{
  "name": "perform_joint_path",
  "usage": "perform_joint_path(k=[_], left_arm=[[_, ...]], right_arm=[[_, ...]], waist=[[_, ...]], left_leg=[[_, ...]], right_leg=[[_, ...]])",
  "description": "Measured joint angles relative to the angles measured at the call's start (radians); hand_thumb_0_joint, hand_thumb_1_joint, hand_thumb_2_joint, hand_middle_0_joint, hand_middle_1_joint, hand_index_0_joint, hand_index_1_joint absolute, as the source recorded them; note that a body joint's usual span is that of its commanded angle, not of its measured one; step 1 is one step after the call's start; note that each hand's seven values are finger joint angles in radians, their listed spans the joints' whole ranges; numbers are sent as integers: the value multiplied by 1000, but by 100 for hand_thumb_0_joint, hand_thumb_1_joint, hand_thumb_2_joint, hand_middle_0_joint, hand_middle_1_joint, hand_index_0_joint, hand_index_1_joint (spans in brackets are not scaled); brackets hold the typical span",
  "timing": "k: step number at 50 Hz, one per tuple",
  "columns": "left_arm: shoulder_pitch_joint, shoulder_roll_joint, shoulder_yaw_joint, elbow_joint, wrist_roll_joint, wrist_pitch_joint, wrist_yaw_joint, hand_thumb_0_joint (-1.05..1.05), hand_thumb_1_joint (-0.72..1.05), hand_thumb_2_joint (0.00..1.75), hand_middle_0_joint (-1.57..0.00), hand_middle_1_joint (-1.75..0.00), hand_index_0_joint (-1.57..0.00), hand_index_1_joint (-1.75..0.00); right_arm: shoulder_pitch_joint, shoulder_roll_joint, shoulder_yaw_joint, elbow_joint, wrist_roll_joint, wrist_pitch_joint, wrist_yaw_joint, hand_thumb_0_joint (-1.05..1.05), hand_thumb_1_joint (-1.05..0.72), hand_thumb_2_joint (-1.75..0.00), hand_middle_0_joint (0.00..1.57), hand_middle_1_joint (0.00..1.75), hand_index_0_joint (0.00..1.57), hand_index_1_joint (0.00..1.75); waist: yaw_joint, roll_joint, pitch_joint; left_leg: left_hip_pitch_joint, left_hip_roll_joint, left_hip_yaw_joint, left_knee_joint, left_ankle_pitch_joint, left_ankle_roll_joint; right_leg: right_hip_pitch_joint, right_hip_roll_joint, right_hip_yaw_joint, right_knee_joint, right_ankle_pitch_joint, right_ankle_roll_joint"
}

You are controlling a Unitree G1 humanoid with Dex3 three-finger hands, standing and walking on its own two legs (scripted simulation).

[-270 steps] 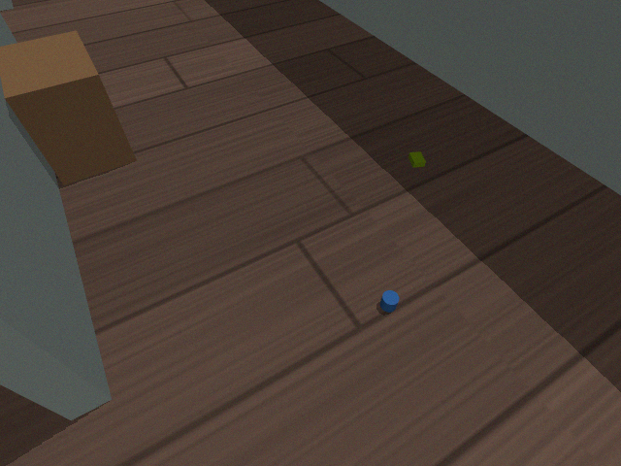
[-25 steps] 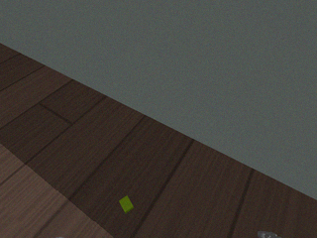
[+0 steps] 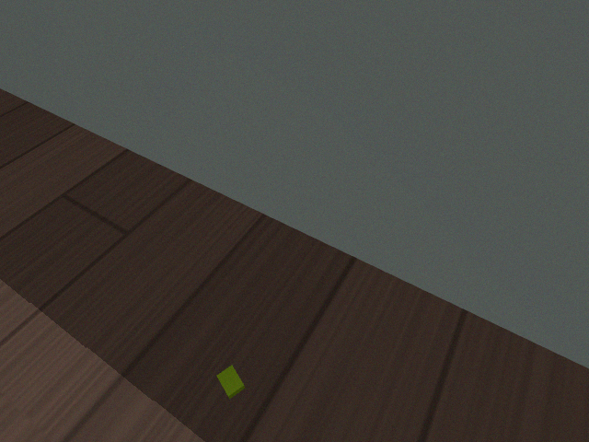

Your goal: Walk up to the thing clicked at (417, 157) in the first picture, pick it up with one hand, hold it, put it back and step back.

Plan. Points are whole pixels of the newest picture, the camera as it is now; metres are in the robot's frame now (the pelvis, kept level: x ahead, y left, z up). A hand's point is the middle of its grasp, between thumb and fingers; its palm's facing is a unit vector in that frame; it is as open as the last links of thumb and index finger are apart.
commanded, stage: walk up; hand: left
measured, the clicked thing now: (230, 381) +0.41 +0.22 -0.77
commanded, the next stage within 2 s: stand in 0.16 s
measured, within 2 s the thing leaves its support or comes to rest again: neither
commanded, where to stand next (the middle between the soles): +0.02 -0.01 m, yaw -1 degrees
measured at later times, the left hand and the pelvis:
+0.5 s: hand out of the picture +0.08 +0.25 -0.16, palm faces -0.02 -0.94 -0.35, open 7.4 cm; pelvis +0.00 +0.00 +0.00, yaw +0 degrees
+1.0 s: hand out of the picture +0.08 +0.25 -0.16, palm faces -0.02 -0.94 -0.34, open 7.4 cm; pelvis +0.01 +0.00 +0.00, yaw +1 degrees
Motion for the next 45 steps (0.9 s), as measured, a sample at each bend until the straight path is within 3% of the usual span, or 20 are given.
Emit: perform_joint_path(k=[45], left_arm=[[34, 15, -9, -36, 2, -5, 3, 0, 91, 90, -20, -30, -20, -30]], right_arm=[[-6, 2, 6, -39, -4, 4, 2, 1, -90, -90, 21, 30, 21, 30]], waist=[[7, -3, 0]], left_leg=[[3, 4, -13, -5, -3, -5]], right_leg=[[14, 4, -13, -18, -1, -3]])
